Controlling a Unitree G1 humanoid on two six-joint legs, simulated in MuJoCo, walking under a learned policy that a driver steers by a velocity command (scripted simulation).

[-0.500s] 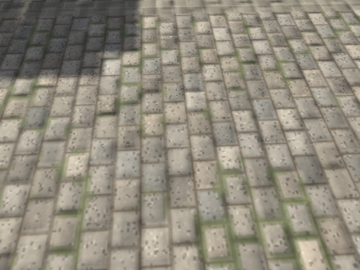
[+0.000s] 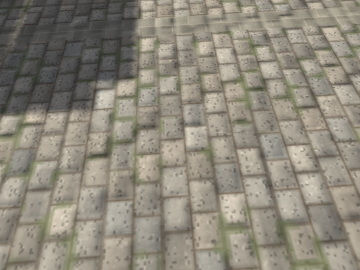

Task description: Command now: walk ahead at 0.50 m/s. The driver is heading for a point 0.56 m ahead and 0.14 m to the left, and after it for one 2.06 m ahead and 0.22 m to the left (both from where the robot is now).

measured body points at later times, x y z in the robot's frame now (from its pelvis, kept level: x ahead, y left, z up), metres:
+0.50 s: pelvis +0.27 +0.05 -0.01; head +0.29 +0.06 +0.44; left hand +0.25 +0.29 -0.16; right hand +0.36 -0.20 -0.14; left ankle +0.32 +0.11 -0.74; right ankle +0.15 -0.06 -0.65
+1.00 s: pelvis +0.53 +0.01 -0.02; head +0.56 +0.00 +0.43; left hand +0.70 +0.24 -0.13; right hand +0.46 -0.22 -0.17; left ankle +0.35 +0.11 -0.69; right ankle +0.62 -0.06 -0.74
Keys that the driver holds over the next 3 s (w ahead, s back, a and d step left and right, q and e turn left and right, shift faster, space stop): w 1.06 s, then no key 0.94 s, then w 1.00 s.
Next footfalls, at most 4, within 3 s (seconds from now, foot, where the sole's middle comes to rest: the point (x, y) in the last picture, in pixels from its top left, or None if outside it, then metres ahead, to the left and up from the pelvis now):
0.38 left None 0.36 0.12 -0.78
0.94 right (210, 225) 0.66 -0.06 -0.78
1.42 left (168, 188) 0.83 0.10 -0.78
1.70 right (218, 204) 0.75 -0.10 -0.78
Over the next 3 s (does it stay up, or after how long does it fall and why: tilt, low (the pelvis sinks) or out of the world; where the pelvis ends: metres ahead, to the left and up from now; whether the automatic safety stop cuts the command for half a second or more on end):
stays up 1.15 0.00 0.00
